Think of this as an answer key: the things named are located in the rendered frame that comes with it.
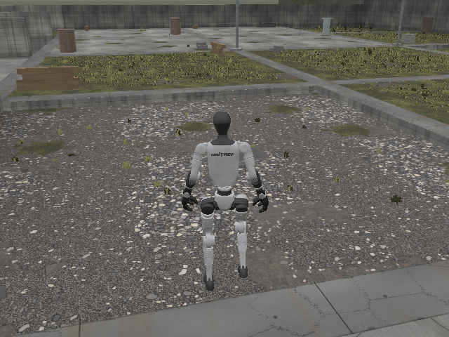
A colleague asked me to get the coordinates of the right robot thigh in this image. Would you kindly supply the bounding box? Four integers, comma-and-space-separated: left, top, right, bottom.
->
234, 194, 248, 234

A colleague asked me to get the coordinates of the left robot upper arm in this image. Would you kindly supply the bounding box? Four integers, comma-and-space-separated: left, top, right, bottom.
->
189, 143, 208, 181

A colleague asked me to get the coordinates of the robot right forearm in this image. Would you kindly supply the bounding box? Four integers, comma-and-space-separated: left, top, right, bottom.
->
251, 169, 267, 199

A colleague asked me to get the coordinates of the robot left forearm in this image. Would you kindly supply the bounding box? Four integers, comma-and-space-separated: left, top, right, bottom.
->
182, 170, 196, 198

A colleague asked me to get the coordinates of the right robot upper arm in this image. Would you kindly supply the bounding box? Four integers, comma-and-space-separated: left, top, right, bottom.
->
237, 141, 257, 180

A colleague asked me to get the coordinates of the robot head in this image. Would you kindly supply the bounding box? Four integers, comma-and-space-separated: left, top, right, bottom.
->
210, 112, 235, 145

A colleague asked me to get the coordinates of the left robot hand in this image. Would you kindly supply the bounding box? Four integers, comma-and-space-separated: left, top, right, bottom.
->
182, 196, 198, 211

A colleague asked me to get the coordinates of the right robot hand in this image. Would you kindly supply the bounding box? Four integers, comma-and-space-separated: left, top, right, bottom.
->
253, 196, 269, 213

